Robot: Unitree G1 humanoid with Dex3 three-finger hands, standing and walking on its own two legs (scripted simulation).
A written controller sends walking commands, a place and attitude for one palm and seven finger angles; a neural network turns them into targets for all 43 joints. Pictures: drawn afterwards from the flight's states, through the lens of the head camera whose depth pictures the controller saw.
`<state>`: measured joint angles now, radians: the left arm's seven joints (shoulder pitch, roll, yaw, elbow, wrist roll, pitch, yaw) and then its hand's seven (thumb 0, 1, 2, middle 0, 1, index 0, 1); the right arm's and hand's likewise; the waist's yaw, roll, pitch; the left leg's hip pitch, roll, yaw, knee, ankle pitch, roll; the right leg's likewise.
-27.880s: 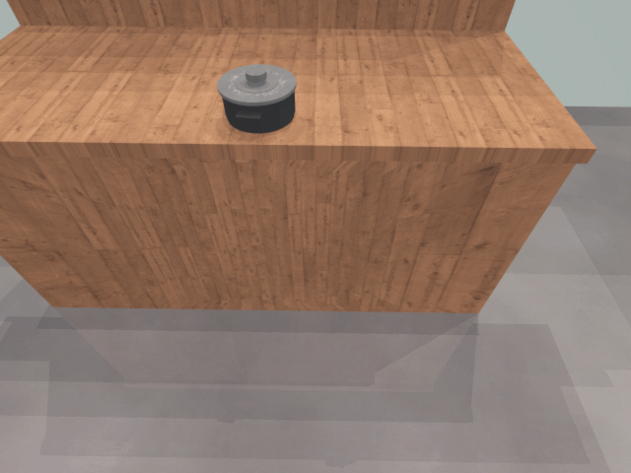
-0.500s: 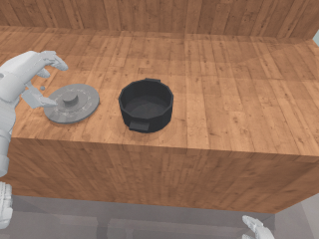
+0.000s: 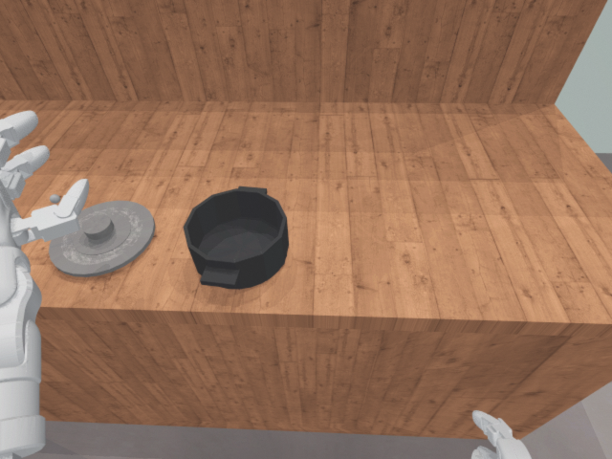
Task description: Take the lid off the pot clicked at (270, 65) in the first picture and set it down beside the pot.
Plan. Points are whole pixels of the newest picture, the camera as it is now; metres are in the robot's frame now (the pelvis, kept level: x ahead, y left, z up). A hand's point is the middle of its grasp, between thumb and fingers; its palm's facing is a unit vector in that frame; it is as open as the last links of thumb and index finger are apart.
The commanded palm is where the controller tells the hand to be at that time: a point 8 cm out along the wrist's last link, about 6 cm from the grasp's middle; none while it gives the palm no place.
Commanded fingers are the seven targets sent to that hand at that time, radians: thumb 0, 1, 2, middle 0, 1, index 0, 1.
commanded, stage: draw the hand back to the body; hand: left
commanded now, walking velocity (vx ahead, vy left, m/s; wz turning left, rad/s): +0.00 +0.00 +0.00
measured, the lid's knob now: (98, 227) +0.46 +0.40 +0.02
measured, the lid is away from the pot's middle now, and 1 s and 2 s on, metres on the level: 0.25 0.25 0.25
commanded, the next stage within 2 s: step back with the hand held close in 1.22 s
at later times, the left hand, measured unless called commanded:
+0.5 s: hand (55, 250) +0.26 +0.27 +0.20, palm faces +0.51 -0.82 -0.26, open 7.6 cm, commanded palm +0.20 +0.30 +0.20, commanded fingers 0.00 0.90 0.90 -0.20 -0.30 -0.20 -0.30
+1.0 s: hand (22, 320) +0.19 +0.27 +0.19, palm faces +0.42 -0.85 -0.33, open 7.4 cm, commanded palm +0.13 +0.30 +0.20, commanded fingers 0.00 0.90 0.90 -0.20 -0.30 -0.20 -0.30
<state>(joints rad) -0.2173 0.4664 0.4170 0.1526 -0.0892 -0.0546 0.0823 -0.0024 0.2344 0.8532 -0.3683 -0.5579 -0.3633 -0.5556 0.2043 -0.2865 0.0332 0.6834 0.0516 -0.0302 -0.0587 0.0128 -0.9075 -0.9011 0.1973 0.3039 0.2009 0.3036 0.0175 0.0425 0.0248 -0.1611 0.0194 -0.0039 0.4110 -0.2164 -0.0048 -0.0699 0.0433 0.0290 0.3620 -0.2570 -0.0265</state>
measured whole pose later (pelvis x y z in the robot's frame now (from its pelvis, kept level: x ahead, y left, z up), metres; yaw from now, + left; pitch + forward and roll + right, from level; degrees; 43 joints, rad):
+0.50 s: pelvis +0.00 -0.02 +0.00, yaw +1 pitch -4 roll +0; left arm 0.06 0.38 0.41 -0.10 -0.12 -0.09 0.07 0.01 0.82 0.89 -0.23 -0.33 -0.22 -0.32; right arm 0.13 -0.25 0.02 0.67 0.04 -0.06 -0.07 0.01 -0.91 -0.90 0.20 0.30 0.20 0.30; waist 0.05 0.06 0.03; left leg -0.11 0.03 -0.02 0.39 -0.21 -0.02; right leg -0.02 0.06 0.01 0.36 -0.26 -0.05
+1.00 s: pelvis -0.01 +0.02 +0.00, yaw +0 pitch -5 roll -1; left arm 0.40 0.35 0.34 -0.45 -0.11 -0.10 0.07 0.01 0.89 0.90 -0.21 -0.30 -0.21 -0.30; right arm 0.15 -0.21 0.03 0.65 0.01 -0.07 -0.06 0.01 -0.91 -0.90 0.20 0.30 0.20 0.30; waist 0.05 0.04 0.02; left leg -0.10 -0.01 0.01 0.40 -0.21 0.02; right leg 0.00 0.02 0.03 0.34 -0.24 0.00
